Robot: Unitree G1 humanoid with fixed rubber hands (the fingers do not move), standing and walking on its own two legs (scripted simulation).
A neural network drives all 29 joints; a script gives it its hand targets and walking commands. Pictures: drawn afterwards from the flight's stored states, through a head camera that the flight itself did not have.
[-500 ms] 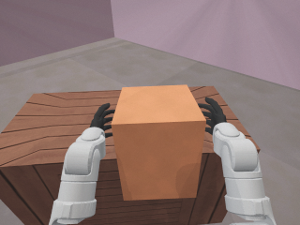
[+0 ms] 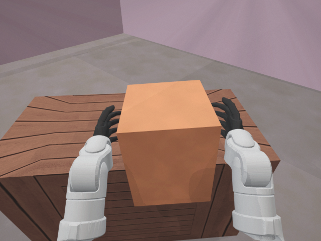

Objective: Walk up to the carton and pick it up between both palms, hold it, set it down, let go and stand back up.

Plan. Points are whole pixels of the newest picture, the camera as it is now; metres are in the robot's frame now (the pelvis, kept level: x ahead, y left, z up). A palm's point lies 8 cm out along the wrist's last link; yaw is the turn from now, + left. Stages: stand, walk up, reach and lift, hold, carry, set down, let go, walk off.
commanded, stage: hold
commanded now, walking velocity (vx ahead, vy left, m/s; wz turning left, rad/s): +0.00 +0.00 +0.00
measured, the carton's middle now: (167, 141) +0.37 +0.01 +0.10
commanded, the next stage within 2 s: none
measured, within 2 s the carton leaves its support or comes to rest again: neither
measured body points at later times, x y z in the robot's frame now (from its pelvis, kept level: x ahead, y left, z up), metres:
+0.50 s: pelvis +0.00 +0.00 +0.00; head -0.04 +0.00 +0.44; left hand +0.32 +0.16 +0.14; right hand +0.33 -0.14 +0.15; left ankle +0.03 +0.11 -0.75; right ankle +0.04 -0.11 -0.75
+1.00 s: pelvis +0.00 +0.00 +0.00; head -0.02 +0.00 +0.45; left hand +0.39 +0.15 +0.15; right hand +0.40 -0.14 +0.18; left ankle +0.03 +0.11 -0.75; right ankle +0.03 -0.11 -0.75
